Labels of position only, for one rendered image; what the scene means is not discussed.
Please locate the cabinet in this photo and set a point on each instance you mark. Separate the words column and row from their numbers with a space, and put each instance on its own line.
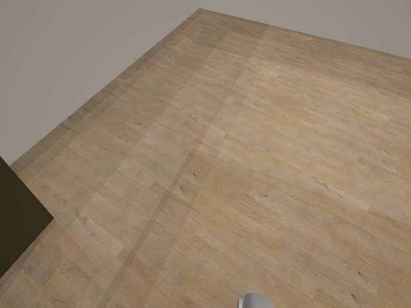
column 22, row 217

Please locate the right robot thigh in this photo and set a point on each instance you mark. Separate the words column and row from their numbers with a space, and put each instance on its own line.
column 253, row 300

